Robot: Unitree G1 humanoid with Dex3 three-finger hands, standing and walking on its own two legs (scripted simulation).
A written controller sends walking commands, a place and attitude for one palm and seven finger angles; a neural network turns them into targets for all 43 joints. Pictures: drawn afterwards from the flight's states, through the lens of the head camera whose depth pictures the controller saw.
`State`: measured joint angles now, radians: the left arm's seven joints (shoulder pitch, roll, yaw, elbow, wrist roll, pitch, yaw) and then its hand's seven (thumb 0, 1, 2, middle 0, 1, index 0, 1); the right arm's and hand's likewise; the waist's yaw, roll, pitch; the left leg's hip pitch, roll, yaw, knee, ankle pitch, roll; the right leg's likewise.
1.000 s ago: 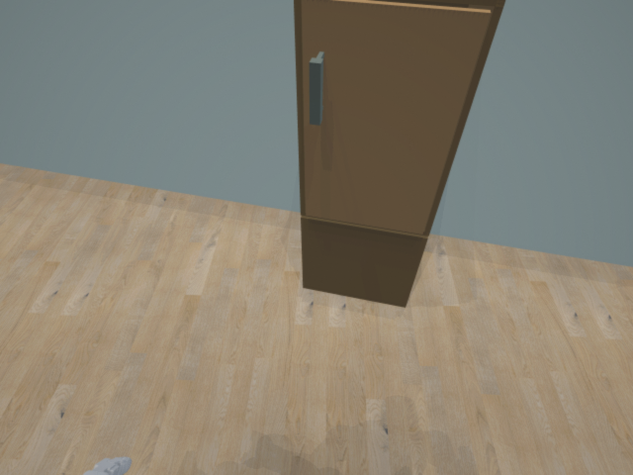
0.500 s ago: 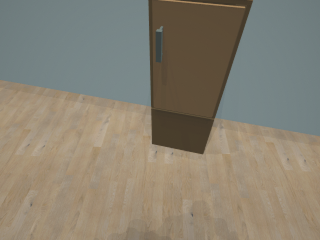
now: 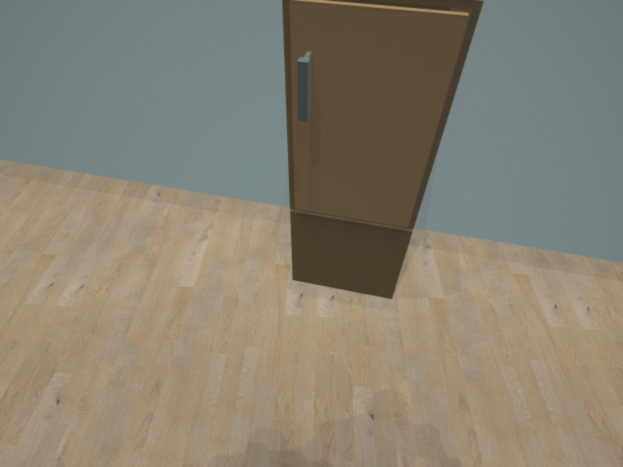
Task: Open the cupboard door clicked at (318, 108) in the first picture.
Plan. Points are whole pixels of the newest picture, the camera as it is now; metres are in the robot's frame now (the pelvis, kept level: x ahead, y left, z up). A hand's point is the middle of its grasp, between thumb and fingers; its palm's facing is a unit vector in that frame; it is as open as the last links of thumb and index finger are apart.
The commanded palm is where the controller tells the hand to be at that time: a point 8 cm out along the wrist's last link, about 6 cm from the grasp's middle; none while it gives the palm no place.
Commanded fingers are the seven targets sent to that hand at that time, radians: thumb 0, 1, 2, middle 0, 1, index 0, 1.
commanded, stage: look at it before walking up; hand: left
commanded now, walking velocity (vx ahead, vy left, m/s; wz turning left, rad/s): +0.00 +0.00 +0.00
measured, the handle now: (306, 86) +0.88 +0.06 +0.07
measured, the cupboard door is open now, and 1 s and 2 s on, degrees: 0 0 0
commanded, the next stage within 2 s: turn to face it in 0.44 s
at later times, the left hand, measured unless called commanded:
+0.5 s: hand out of the picture +0.08 +0.24 -0.16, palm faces -0.03 -0.94 -0.33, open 7.4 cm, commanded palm none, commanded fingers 0.00 0.90 0.90 -0.20 -0.30 -0.20 -0.30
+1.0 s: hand out of the picture +0.07 +0.20 -0.17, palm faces -0.11 -0.96 -0.24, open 7.4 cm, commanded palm none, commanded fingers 0.00 0.90 0.90 -0.20 -0.30 -0.20 -0.30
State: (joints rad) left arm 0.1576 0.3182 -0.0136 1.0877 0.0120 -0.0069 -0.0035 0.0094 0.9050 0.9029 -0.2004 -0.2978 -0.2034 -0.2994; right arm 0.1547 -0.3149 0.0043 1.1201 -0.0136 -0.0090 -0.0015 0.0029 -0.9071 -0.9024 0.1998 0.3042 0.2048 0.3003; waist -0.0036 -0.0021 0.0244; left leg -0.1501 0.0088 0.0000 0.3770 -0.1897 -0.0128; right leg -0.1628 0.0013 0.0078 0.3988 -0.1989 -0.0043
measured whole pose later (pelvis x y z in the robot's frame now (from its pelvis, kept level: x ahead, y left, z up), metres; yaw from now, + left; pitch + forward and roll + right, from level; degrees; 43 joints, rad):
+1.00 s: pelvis +0.00 +0.00 -0.01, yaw -6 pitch -2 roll +1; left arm 0.20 0.23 0.00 1.03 0.02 0.04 0.00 0.01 0.91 0.90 -0.20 -0.30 -0.20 -0.30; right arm 0.18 -0.22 -0.01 1.06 -0.01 0.02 -0.02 0.00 -0.91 -0.90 0.20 0.30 0.20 0.30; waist 0.00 0.00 0.05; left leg -0.19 0.05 0.09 0.50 -0.27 -0.02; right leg -0.25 0.04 0.10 0.53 -0.25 -0.01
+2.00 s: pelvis +0.26 -0.06 -0.01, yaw -9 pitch -1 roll -2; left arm 0.25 0.15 0.04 1.06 0.03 -0.05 0.02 -0.01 0.93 0.90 -0.20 -0.30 -0.20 -0.30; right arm 0.23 -0.17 -0.05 1.05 -0.02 -0.02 -0.03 0.01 -0.94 -0.90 0.19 0.30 0.20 0.30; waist -0.01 0.03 0.02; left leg -0.48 0.11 0.08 0.81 -0.27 -0.02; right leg -0.18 0.00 -0.20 0.45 -0.24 -0.04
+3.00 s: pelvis +0.17 -0.08 +0.00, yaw -10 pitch -2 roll +0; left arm 0.28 0.14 0.01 1.15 0.01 0.01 0.02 0.01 0.92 0.90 -0.20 -0.30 -0.20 -0.30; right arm 0.29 -0.10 0.00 1.16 -0.02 0.01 -0.05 0.00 -0.91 -0.90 0.20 0.30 0.20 0.30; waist 0.02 -0.02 0.02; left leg -0.13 0.03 0.05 0.41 -0.24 -0.01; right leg -0.19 0.00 -0.10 0.40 -0.17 -0.03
